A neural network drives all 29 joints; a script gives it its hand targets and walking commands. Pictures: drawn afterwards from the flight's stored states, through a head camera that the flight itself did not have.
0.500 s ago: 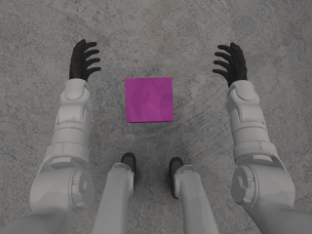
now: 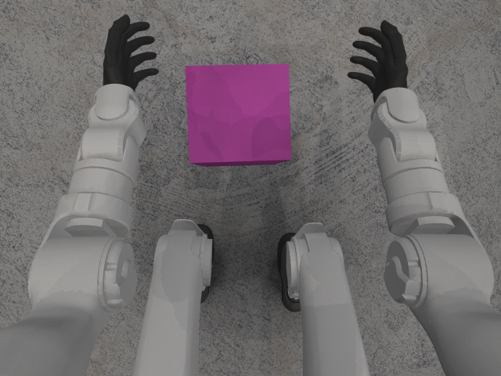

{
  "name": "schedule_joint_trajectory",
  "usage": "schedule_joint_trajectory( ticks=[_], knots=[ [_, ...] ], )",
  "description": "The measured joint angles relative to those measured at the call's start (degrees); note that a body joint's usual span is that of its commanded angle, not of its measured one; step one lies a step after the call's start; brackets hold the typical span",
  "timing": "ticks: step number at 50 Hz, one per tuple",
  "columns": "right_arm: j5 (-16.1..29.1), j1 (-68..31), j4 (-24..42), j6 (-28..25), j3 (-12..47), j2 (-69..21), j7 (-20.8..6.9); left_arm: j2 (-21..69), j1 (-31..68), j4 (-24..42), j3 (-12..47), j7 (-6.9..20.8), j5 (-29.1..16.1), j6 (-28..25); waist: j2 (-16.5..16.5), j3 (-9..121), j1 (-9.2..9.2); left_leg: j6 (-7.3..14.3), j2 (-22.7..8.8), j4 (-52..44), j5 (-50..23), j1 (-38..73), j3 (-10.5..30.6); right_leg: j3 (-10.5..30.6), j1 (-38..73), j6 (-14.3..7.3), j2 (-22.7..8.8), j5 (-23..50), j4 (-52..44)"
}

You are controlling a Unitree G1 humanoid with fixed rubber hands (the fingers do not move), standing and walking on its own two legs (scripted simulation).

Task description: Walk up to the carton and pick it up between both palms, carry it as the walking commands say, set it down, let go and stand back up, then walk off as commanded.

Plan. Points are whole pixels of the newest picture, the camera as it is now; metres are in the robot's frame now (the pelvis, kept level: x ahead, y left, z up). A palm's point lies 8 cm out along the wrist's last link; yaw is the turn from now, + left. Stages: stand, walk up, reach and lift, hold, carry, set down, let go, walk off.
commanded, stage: reach and lift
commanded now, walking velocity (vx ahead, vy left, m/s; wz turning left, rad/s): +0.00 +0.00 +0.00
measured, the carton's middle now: (238, 125) +0.48 +0.03 -0.38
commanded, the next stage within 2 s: none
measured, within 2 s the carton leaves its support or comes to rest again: leaves its support in 1.88 s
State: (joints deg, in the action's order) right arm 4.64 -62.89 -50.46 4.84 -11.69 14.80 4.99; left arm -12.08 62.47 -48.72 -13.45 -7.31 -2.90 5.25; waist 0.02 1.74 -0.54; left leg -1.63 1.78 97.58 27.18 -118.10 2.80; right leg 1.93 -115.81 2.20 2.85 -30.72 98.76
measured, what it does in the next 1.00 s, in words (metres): lowers itself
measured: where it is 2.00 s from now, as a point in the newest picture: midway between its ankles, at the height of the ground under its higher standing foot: (245, 281)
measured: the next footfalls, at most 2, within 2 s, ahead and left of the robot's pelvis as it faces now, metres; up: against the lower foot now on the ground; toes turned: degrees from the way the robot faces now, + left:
none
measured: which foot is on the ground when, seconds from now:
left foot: down 0.00-1.00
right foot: down 0.00-1.00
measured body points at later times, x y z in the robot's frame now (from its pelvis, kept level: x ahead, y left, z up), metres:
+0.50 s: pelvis -0.02 +0.00 -0.10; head +0.34 +0.01 +0.17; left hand +0.50 +0.18 -0.28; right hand +0.52 -0.17 -0.28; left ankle +0.10 +0.12 -0.47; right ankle +0.09 -0.13 -0.47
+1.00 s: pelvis -0.02 +0.00 -0.13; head +0.34 +0.00 +0.13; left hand +0.51 +0.18 -0.31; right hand +0.52 -0.17 -0.31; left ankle +0.10 +0.12 -0.47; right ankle +0.09 -0.13 -0.47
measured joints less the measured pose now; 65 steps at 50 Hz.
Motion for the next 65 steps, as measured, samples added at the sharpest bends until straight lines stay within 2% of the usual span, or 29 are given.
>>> schedule_joint_trajectory(
  ticks=[10,27,36,40,54,65],
  knots=[
    [2.0,-5.19,-5.75,-1.26,1.94,0.93,1.06,-1.57,4.89,-6.2,1.27,-0.05,-2.03,-1.65,0.09,-2.52,-0.13,-0.38,0.48,8.27,1.04,-6.62,-0.03,0.15,-6.69,0.3,0.43,-1.31,8.6],
    [7.07,-12.15,-11.98,-4.09,6.5,3.45,2.07,-3.94,11.26,-12.23,5.86,-0.64,-6.94,-4.63,0.13,-13.16,-0.03,-1.07,1.2,20.11,1.59,-13.73,-0.15,0.06,-13.79,0.51,0.52,-2.45,21.06],
    [8.77,-15.06,-12.93,-4.94,9.47,4.36,2.49,-6.61,13.89,-14.62,8.43,-0.56,-10.5,-5.66,0.86,-18.97,-0.06,-0.83,0.43,24.68,2.49,-14.0,-0.77,0.28,-14.36,0.66,0.81,-2.99,25.65],
    [8.98,-14.39,-11.99,-4.75,10.16,4.66,2.62,-6.61,14.61,-15.14,8.73,-0.41,-11.47,-6.0,0.73,-18.99,-0.13,-0.87,0.35,25.42,2.87,-13.94,-0.86,0.26,-14.42,0.51,0.7,-3.42,26.5],
    [8.6,-15.41,-13.41,-4.6,9.59,3.9,2.57,-5.74,14.56,-15.66,8.54,-0.42,-10.5,-6.04,-0.16,-17.99,-0.22,-0.97,0.25,24.48,2.25,-14.03,-0.63,-0.07,-14.62,0.22,0.54,-2.49,25.38],
    [7.68,-17.42,-14.53,-5.1,9.98,1.79,2.87,-4.34,16.36,-16.43,9.12,-1.72,-10.2,-6.18,0.15,-18.7,-0.25,-0.73,0.36,23.91,1.79,-13.76,-0.92,0.28,-14.33,0.55,0.51,-2.02,24.79]
  ],
)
